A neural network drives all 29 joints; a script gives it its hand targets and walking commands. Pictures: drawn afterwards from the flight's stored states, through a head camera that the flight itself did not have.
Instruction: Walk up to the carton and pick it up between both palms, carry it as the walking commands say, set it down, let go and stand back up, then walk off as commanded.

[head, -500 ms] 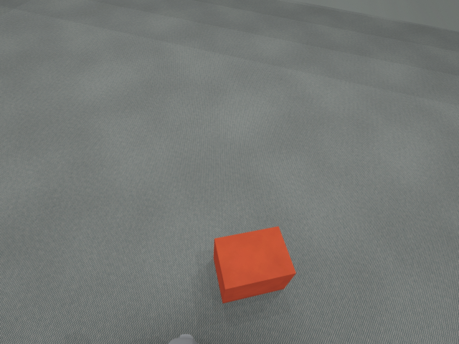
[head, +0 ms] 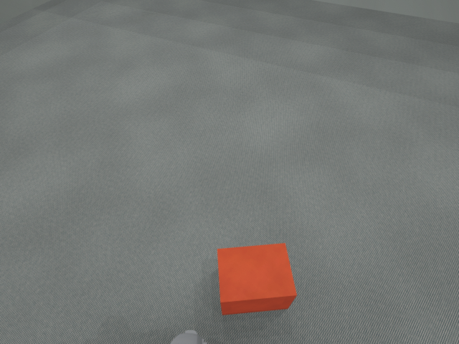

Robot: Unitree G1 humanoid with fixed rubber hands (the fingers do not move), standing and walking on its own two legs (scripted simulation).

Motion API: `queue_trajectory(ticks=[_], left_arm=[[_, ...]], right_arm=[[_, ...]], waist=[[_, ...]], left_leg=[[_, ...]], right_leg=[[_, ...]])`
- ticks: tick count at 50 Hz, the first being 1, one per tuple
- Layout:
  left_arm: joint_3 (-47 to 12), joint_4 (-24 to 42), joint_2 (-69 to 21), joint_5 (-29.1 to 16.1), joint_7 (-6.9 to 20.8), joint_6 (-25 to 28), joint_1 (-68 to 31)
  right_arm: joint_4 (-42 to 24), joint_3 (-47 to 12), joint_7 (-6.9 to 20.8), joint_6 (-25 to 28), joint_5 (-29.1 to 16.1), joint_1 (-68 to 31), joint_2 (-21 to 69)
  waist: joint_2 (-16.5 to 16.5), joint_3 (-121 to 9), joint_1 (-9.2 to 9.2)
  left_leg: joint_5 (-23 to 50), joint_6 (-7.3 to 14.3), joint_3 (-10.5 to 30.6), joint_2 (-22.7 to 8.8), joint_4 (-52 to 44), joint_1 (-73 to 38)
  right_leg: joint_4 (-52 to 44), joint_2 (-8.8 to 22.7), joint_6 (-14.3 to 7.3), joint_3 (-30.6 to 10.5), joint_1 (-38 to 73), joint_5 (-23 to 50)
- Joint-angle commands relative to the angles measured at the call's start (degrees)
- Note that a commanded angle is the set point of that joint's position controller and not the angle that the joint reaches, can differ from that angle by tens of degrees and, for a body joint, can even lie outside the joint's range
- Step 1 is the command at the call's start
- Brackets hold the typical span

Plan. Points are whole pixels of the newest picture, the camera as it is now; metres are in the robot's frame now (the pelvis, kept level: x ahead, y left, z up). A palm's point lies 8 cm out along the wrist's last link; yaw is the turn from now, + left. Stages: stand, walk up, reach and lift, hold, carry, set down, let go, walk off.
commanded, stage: walk up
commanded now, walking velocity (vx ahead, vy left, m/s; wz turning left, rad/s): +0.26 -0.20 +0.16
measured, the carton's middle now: (253, 279) +0.44 -0.05 -0.66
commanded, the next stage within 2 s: stand in 1.26 s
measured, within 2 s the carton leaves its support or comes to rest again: neither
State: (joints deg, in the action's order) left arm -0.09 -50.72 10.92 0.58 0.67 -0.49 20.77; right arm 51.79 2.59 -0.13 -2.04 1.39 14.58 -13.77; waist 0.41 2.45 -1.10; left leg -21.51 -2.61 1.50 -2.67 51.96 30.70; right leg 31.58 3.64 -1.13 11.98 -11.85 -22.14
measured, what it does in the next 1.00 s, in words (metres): steps on the spot: left foot, then right foot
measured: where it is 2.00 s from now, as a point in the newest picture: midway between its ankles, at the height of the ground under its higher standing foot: outside the picture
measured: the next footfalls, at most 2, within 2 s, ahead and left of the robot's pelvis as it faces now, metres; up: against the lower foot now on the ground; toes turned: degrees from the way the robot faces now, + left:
left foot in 0.10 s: +0.11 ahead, +0.13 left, +0.00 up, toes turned +4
right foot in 0.38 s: +0.07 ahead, -0.18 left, +0.00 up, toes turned -6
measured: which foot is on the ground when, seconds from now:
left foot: up 0.00-0.08, down 0.10-0.38, up 0.40-0.68, down 0.70-1.00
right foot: down 0.00-0.10, up 0.12-0.36, down 0.38-0.72, up 0.74-0.96, down 0.98-1.00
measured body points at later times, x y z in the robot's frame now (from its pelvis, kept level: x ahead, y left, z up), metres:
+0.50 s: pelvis +0.04 -0.06 +0.00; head +0.07 -0.07 +0.45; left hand +0.11 +0.19 -0.14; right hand +0.12 -0.32 -0.15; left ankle +0.04 +0.09 -0.69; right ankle +0.03 -0.17 -0.73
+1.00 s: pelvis +0.02 -0.08 +0.00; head +0.06 -0.06 +0.45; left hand +0.07 +0.17 -0.15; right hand +0.12 -0.33 -0.13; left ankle +0.04 +0.05 -0.73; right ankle +0.01 -0.19 -0.73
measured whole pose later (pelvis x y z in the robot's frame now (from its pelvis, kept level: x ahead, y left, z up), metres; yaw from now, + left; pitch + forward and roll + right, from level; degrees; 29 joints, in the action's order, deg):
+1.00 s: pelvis +0.02 -0.08 +0.00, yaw +6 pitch +1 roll +0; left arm -0.1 -51.7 13.1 0.6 -0.4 -1.9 12.0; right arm 52.1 1.8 -0.9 -1.0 1.1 12.7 -13.0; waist 2.1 2.7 -0.6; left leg -14.0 -0.4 0.4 -0.5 31.6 19.1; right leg 30.6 3.9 -0.1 7.4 -13.0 -18.5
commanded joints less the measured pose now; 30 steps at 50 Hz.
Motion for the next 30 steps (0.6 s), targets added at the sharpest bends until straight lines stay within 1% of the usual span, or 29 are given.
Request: queue_trajectory(ticks=[1, 2, 3, 4, 5, 6, 7, 8, 9, 10, 11, 12, 13, 15, 16, 17, 18, 19, 20, 21, 22, 23, 24, 25, 26, 27, 28, 29, 30], left_arm=[[4.1, -4.4, 8.4, 1.6, -1.6, 1.1, 6.7], [4.0, -4.0, 8.1, 1.5, -1.8, 0.6, 5.2], [4.2, -3.9, 7.9, 0.7, -2.2, 0.2, 3.6], [4.6, -3.3, 7.8, -0.2, -2.3, 0.4, 2.1], [4.5, -1.8, 6.2, -0.4, -2.2, 0.7, 1.8], [4.4, -0.2, 3.8, -0.2, -2.0, 0.1, 1.3], [5.4, 1.1, 6.0, -0.9, -1.8, -1.3, -1.3], [4.9, 2.0, 6.1, 0.0, -1.5, -2.0, -4.4], [4.4, 2.8, 6.5, 1.0, -1.1, -2.5, -5.9], [4.3, 2.7, 6.9, 1.2, -0.6, -3.0, -6.7], [4.1, 2.2, 6.3, 1.2, -0.2, -3.5, -6.1], [3.8, 1.7, 5.6, 1.1, 0.2, -3.9, -5.8], [3.4, 1.3, 5.1, 0.9, 0.4, -3.9, -5.7], [3.0, 0.6, 4.8, 0.4, 0.3, -3.4, -4.7], [2.7, 0.0, 4.7, 0.2, -0.2, -2.6, -3.6], [2.9, -1.3, 5.0, 0.0, -0.8, -1.7, -1.6], [3.8, -2.2, 7.6, 0.4, -1.3, -0.7, 1.3], [4.9, -2.7, 12.5, 1.2, -1.9, 0.3, 4.0], [4.4, -1.8, 14.9, 1.5, -1.9, 1.0, 1.2], [4.9, -0.6, 16.4, 1.4, -1.8, 0.6, -3.0], [4.5, 0.4, 14.7, 1.2, -1.9, 0.3, -6.7], [3.7, 0.3, 12.1, 1.1, -2.0, 0.3, -8.3], [3.2, 0.9, 10.5, 0.9, -2.2, 0.5, -9.6], [3.5, 1.2, 10.8, 0.8, -2.3, 0.9, -8.5], [3.7, 1.0, 11.1, 0.8, -2.4, 0.9, -8.0], [4.0, 0.9, 11.3, 0.9, -2.4, 0.7, -7.6], [4.2, 0.7, 11.5, 1.1, -2.6, 0.5, -6.9], [4.4, 0.5, 11.7, 1.2, -2.6, 0.3, -6.5], [4.6, 0.3, 11.8, 1.3, -2.6, 0.1, -6.5]], right_arm=[[-4.7, -1.6, 0.3, 3.1, -0.8, -7.7, -0.6], [-3.4, -1.7, -0.5, 3.2, -0.6, -4.1, -0.5], [-1.7, -1.1, -1.6, 3.5, -0.7, 1.7, -1.8], [-0.3, -0.2, -2.5, 3.9, -0.2, 8.6, -4.7], [1.0, 1.6, -3.2, 4.0, 0.3, 14.4, -9.6], [2.2, 3.0, -3.7, 3.2, 0.3, 18.5, -14.3], [3.4, 3.7, -4.1, 2.5, -1.3, 21.5, -14.8], [3.0, 3.0, -4.4, 2.1, -0.6, 16.6, -13.2], [1.2, 2.3, -4.7, 1.6, 0.1, 10.3, -12.0], [0.4, 1.9, -4.8, 1.3, 0.5, 6.5, -11.0], [0.5, 1.6, -4.7, 1.2, 0.7, 4.7, -10.4], [0.8, 1.8, -4.6, 0.9, 1.0, 3.8, -10.6], [1.0, 1.9, -4.4, 0.9, 1.1, 2.7, -11.0], [0.5, 2.2, -3.8, 0.8, 0.9, -0.5, -11.7], [0.2, 2.2, -3.3, 0.7, 0.6, -2.1, -11.7], [0.3, 2.4, -2.9, 0.7, 0.3, -2.6, -11.2], [-0.1, 1.7, -2.6, 1.0, 0.5, -1.0, -8.4], [-2.0, 0.2, -2.2, 1.0, 0.2, -1.4, -3.2], [-2.3, -0.4, -2.2, 0.3, 0.0, -0.1, -1.4], [-3.0, 0.9, -1.8, -0.9, -0.4, -2.8, -3.8], [-2.4, 1.3, -1.3, -1.2, -0.3, -3.5, -5.6], [-1.5, 1.3, -0.9, -1.0, -0.5, -2.5, -5.7], [-1.0, 1.4, -0.7, -0.6, -0.4, -1.1, -5.5], [-0.8, 1.5, -0.5, -0.7, -0.4, -0.7, -5.6], [-1.0, 1.3, -0.5, -0.7, -0.4, -1.1, -5.5], [-1.5, 1.0, -0.4, -0.7, -0.4, -2.0, -5.2], [-2.3, 0.6, -0.4, -0.7, -0.4, -3.7, -4.7], [-3.0, 0.1, -0.2, -0.6, -0.6, -5.1, -4.1], [-3.2, -0.3, -0.1, -0.3, -0.7, -5.4, -3.4]], waist=[[12.3, -5.2, -2.63], [11.3, -6.0, -0.73], [9.7, -6.6, 2.05], [6.4, -11.5, 4.96], [-2.2, -15.8, 6.58], [-15.6, -15.1, 8.25], [-12.6, -15.3, 9.34], [-10.2, -10.2, 7.78], [-10.9, -6.6, 5.98], [-11.2, -4.4, 4.61], [-12.4, -3.3, 3.54], [-13.8, -2.3, 3.04], [-15.0, -1.5, 2.67], [-17.1, -1.5, 1.85], [-16.4, -2.7, 0.96], [-14.3, -4.6, -0.5], [-8.1, -7.3, -1.43], [11.3, -6.2, -2.78], [13.3, -3.8, -0.38], [13.9, -3.0, -0.78], [11.7, -0.8, 0.51], [12.6, -1.5, 1.2], [11.3, -3.9, 1.75], [9.3, -5.7, 1.12], [9.4, -6.3, 0.94], [9.8, -6.6, 0.52], [11.1, -6.0, -0.32], [12.2, -5.9, -0.85], [13.5, -6.1, -0.84]], left_leg=[[-2.0, 1.8, -9.4, 2.7, -12.4, -0.4], [3.2, 2.1, -10.6, 3.5, -16.1, -5.7], [11.4, 2.3, -10.1, 2.7, -19.7, -13.0], [27.9, 3.6, -6.5, -1.4, -23.3, -24.3], [59.0, 6.7, 4.8, -11.8, -19.7, -38.1], [85.1, 14.1, 21.4, -26.1, -20.6, -46.0], [79.1, 17.0, 23.6, -28.5, -23.0, -42.3], [65.0, 17.1, 22.0, -26.8, -24.6, -37.0], [49.6, 15.9, 19.8, -23.9, -27.4, -30.5], [40.2, 14.0, 17.3, -21.0, -29.6, -25.1], [34.8, 11.9, 14.5, -18.6, -31.3, -19.9], [28.6, 10.3, 12.6, -16.7, -32.9, -16.4], [24.7, 9.2, 11.2, -15.4, -33.9, -14.0], [20.8, 7.8, 8.7, -12.9, -33.9, -11.2], [23.8, 7.2, 7.3, -11.2, -31.2, -12.2], [27.6, 6.3, 5.3, -9.3, -27.0, -11.5], [19.2, 4.7, 3.6, -5.9, -21.8, -6.7], [-3.4, 2.0, -1.5, 2.1, -9.8, 3.4], [-10.2, 0.9, 0.1, 2.2, -2.0, 5.0], [-11.0, 0.9, 2.4, 0.7, 2.2, 1.5], [-8.7, 0.6, 2.4, 0.5, 6.1, 1.4], [-6.4, 0.4, 0.7, 1.0, 7.9, 0.7], [-4.6, -0.1, -0.6, 1.5, 9.7, -0.5], [-4.9, -0.4, -0.7, 1.8, 10.3, 0.1], [-5.5, -0.5, -0.9, 1.7, 9.9, 0.3], [-6.3, -0.5, -1.1, 1.7, 8.0, 0.3], [-7.3, -0.5, -1.6, 1.5, 4.5, -0.4], [-7.6, -0.2, -1.7, 1.0, -0.7, -1.7], [-7.1, 0.1, -2.4, 1.1, -5.5, -4.1]], right_leg=[[-8.8, 9.8, -7.2, -6.9, 17.1, 39.7], [-3.8, 7.8, -6.0, -3.8, 15.1, 48.5], [2.0, 6.9, -3.7, -2.3, 12.1, 57.5], [8.8, 5.5, -0.6, -0.1, 6.5, 52.0], [16.9, 2.4, 2.6, 0.2, -5.8, 32.4], [30.0, -3.9, 4.4, -3.4, -21.3, -10.9], [35.4, -2.4, 3.9, -11.5, -23.0, -16.4], [36.2, -1.0, 3.8, -12.2, -24.6, -14.8], [34.4, -0.1, 3.4, -13.0, -23.5, -11.7], [31.4, 0.3, 3.2, -12.7, -20.8, -8.5], [27.1, 0.3, 3.2, -11.7, -16.4, -6.2], [22.2, -0.2, 3.1, -10.6, -13.1, -5.0], [17.7, -0.5, 2.9, -10.1, -10.4, -3.9], [8.5, -1.5, 2.7, -8.7, -4.2, -1.7], [0.6, -2.7, 2.7, -6.8, -0.7, 2.7], [-8.7, -3.3, 2.4, -4.6, 5.4, 9.2], [-12.4, 0.8, 1.7, -6.8, 12.2, 13.3], [-18.5, 15.4, -0.3, -22.8, 14.7, 16.7], [-16.8, 22.8, -0.3, -27.4, 9.8, 25.1], [-18.3, 24.0, -4.1, -28.2, 2.5, 20.8], [-16.3, 20.5, -6.3, -22.8, 2.4, 22.1], [-14.2, 16.6, -6.6, -17.3, 3.2, 28.3], [-11.9, 14.6, -6.5, -13.3, 4.6, 36.4], [-9.7, 15.9, -7.1, -13.6, 7.3, 43.6], [-8.4, 16.4, -7.6, -13.0, 8.4, 47.1], [-7.5, 16.3, -8.0, -12.6, 9.3, 47.2], [-7.1, 16.2, -8.3, -12.9, 9.1, 46.1], [-6.6, 15.5, -8.0, -13.0, 9.3, 44.5], [-6.1, 15.0, -7.6, -12.8, 8.7, 43.4]])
